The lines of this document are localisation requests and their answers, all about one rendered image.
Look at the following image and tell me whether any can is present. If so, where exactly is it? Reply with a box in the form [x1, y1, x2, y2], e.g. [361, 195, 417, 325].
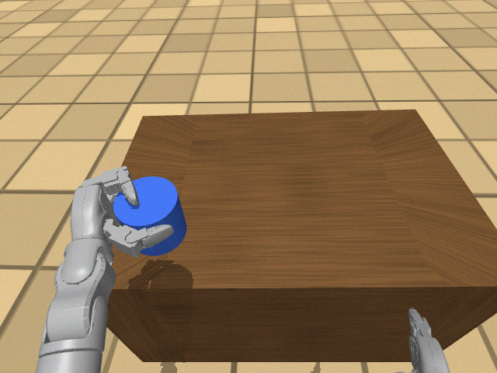
[113, 176, 186, 256]

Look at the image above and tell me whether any left robot hand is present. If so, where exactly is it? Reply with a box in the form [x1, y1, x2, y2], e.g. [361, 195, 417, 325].
[71, 166, 174, 258]

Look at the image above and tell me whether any left robot arm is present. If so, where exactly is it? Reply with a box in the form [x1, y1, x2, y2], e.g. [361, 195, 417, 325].
[36, 238, 116, 373]

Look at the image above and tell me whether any right robot hand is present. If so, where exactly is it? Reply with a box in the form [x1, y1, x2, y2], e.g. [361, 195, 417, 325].
[396, 309, 450, 373]

